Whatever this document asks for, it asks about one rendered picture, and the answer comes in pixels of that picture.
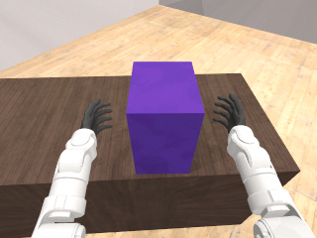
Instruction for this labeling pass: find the robot left hand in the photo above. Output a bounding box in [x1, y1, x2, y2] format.
[80, 98, 113, 137]

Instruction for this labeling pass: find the robot right upper arm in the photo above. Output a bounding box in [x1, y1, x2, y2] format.
[253, 215, 314, 238]

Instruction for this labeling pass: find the pedestal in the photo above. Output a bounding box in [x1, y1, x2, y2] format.
[0, 73, 301, 238]

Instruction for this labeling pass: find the carton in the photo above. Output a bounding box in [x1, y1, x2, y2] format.
[126, 61, 205, 175]

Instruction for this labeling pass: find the robot left forearm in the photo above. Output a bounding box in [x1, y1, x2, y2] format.
[31, 128, 97, 238]

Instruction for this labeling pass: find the robot right forearm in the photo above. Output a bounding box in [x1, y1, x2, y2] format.
[227, 125, 316, 238]

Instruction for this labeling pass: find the robot left upper arm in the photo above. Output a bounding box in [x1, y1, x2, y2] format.
[34, 223, 86, 238]

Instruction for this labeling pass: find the robot right hand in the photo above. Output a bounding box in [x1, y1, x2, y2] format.
[212, 93, 246, 134]

